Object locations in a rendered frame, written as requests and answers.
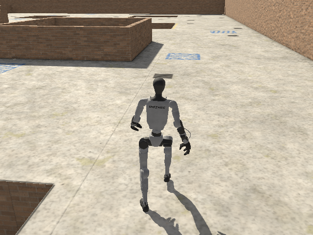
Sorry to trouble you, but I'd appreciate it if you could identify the right robot upper arm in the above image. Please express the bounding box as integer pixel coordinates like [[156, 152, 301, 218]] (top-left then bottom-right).
[[168, 99, 181, 128]]

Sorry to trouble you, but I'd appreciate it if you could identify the left robot hand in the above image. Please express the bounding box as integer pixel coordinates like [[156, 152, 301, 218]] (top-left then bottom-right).
[[131, 123, 142, 131]]

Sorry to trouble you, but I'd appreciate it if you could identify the right robot forearm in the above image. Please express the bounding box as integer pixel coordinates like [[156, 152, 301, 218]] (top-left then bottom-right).
[[177, 120, 189, 144]]

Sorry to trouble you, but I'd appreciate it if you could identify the robot left thigh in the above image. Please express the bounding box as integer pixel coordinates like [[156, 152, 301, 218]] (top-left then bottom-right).
[[139, 137, 149, 178]]

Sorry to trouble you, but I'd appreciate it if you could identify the right robot foot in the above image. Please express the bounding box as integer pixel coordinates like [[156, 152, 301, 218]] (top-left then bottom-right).
[[164, 173, 171, 182]]

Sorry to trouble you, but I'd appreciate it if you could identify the left robot upper arm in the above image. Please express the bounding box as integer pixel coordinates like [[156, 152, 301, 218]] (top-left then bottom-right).
[[133, 98, 148, 123]]

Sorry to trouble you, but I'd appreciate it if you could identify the left robot forearm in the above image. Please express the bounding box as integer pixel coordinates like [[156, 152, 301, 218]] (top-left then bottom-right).
[[131, 116, 137, 126]]

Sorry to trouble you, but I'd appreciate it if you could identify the right robot hand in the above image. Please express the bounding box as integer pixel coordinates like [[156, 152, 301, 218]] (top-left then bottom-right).
[[179, 142, 191, 155]]

